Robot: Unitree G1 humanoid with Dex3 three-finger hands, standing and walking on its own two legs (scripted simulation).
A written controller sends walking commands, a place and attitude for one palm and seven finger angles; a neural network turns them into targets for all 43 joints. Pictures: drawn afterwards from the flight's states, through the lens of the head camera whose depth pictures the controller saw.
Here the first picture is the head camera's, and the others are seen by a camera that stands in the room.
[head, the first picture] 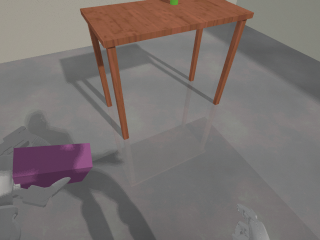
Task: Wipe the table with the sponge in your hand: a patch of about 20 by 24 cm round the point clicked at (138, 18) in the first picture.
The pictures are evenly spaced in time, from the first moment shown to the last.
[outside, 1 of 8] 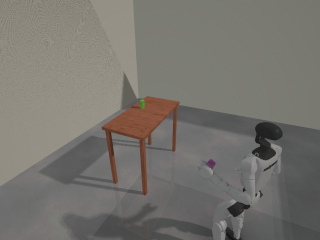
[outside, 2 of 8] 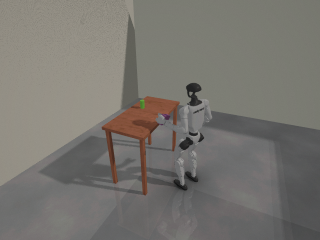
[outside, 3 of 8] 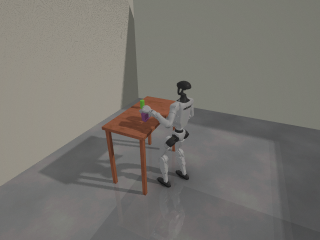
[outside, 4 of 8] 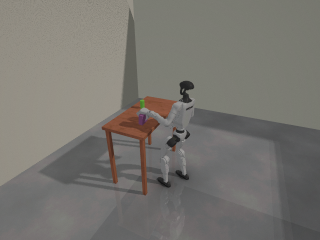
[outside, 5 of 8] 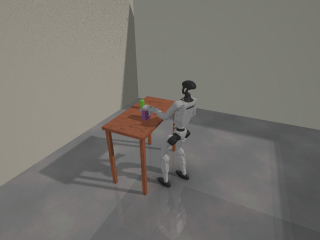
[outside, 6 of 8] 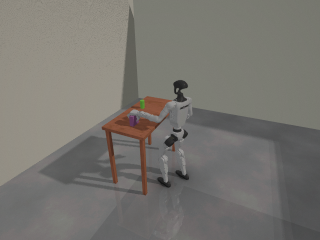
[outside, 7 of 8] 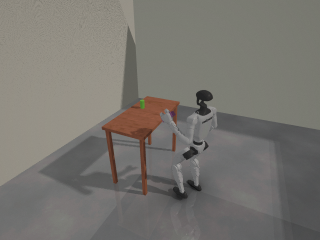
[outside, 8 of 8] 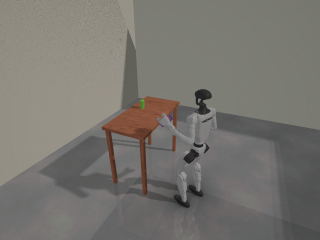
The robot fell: no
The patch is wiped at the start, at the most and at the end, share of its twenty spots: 0.00 1.00 1.00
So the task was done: yes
